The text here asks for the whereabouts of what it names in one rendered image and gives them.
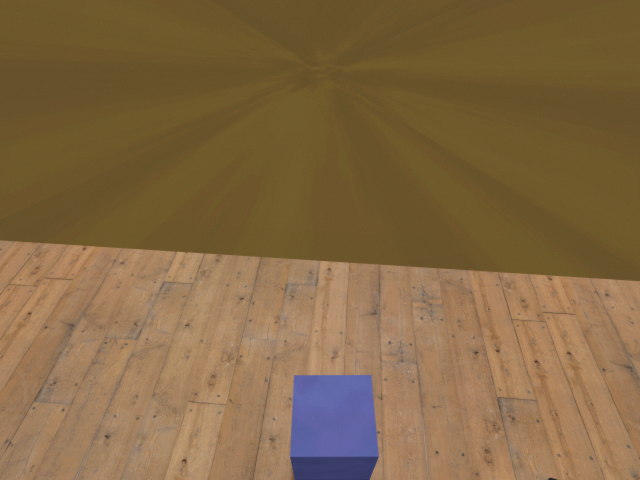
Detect carton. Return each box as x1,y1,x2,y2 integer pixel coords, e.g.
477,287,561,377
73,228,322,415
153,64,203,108
290,375,379,480

